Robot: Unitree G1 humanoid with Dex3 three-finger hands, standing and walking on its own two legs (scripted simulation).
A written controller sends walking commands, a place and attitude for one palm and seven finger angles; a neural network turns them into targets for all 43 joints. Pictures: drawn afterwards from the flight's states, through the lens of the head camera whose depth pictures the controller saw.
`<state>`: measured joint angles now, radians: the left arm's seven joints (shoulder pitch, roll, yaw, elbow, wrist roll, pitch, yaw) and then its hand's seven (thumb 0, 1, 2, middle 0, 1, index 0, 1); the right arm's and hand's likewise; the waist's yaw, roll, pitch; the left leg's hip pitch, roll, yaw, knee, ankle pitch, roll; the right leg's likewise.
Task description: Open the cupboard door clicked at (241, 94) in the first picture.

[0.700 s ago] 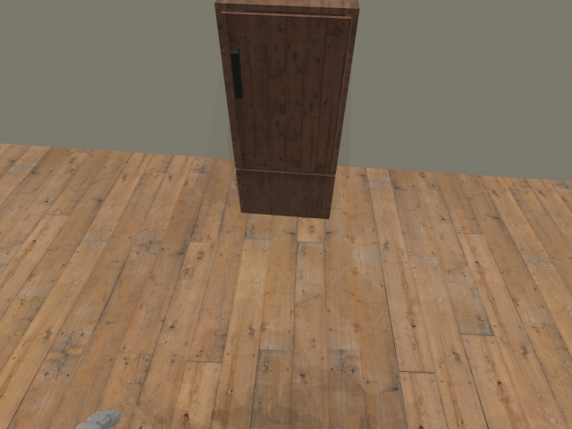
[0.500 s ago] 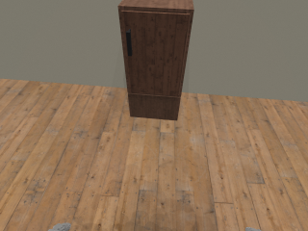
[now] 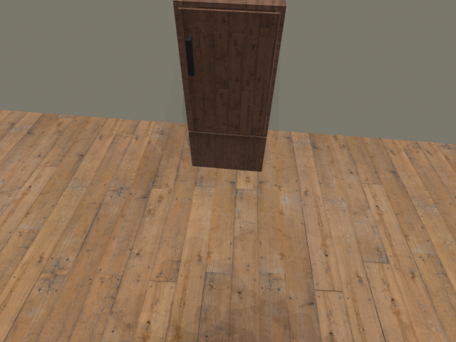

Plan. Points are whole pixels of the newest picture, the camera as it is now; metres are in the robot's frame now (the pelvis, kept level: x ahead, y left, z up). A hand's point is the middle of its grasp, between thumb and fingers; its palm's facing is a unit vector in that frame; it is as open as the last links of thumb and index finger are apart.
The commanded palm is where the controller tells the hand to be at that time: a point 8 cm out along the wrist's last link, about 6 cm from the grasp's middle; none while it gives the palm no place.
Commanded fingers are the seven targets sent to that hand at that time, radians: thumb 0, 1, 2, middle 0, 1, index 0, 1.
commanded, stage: stand and wait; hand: left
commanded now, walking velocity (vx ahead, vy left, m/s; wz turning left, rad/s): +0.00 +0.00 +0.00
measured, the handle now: (191, 55) +1.18 +0.23 -0.04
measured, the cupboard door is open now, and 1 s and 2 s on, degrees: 0 0 0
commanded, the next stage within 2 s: look at it before walking up in 0.12 s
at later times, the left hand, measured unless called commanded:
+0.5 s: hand out of the picture +0.07 +0.25 -0.15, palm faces -0.03 -0.94 -0.33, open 7.3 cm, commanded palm none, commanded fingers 0.00 0.90 0.90 -0.20 -0.30 -0.20 -0.30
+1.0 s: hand out of the picture +0.07 +0.23 -0.16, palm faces +0.00 -0.96 -0.29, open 7.3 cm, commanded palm none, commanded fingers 0.00 0.90 0.90 -0.20 -0.30 -0.20 -0.30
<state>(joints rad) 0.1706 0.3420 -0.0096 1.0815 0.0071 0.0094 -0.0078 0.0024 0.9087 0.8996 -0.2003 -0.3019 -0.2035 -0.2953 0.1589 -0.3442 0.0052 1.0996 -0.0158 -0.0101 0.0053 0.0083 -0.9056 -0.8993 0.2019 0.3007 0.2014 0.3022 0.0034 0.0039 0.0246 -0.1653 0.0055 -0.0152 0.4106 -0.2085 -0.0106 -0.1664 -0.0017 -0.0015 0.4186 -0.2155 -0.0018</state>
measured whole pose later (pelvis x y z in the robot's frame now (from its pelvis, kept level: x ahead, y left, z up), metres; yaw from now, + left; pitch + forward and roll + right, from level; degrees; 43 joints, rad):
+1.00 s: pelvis +0.02 +0.00 +0.00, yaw +1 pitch -1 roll +0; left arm 0.21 0.30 -0.01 1.08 0.02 0.02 0.00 0.00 0.91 0.90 -0.20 -0.30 -0.20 -0.30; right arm 0.19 -0.30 0.01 1.11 -0.03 0.01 0.01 0.01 -0.91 -0.90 0.20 0.30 0.20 0.30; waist 0.00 0.01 -0.02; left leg -0.18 0.01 -0.02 0.49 -0.32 0.00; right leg -0.15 0.00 -0.02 0.43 -0.26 0.00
